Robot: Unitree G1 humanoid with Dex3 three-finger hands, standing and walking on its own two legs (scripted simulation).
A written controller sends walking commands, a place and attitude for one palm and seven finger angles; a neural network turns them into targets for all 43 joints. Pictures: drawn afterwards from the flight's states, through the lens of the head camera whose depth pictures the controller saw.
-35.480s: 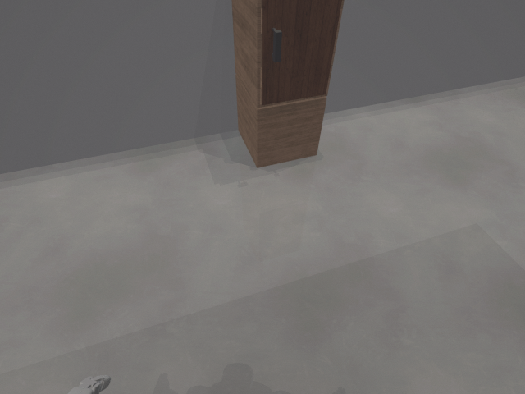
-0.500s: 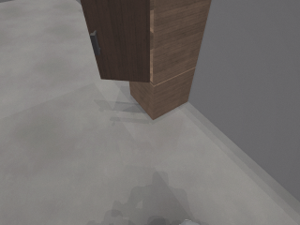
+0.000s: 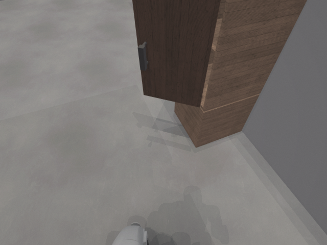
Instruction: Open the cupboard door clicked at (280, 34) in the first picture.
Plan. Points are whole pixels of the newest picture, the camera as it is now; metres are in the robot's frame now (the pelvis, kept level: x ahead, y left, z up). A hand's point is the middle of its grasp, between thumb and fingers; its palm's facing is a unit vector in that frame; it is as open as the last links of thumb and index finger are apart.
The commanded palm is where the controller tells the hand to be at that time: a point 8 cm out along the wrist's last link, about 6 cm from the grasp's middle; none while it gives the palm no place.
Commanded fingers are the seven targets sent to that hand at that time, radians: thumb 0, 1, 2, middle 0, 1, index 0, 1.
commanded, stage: take the last steps up to it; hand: left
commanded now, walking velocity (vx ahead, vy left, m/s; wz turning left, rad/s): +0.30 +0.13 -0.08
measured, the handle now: (144, 55) +0.90 +0.20 -0.06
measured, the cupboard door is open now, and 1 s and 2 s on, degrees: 50 50 50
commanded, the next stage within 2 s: come to a stop and stand still in 0.66 s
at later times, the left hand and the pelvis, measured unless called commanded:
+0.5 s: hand (91, 186) +0.29 +0.28 -0.16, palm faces -0.03 -0.98 -0.19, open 7.4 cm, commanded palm none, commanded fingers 0.00 0.90 0.90 -0.20 -0.30 -0.20 -0.30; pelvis +0.17 +0.10 +0.00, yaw -4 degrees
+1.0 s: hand (105, 168) +0.36 +0.25 -0.17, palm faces -0.06 -0.97 -0.24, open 7.2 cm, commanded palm none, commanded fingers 0.00 0.90 0.90 -0.20 -0.30 -0.20 -0.30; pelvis +0.29 +0.07 +0.00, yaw -6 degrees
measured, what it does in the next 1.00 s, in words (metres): walks ahead: left foot, then right foot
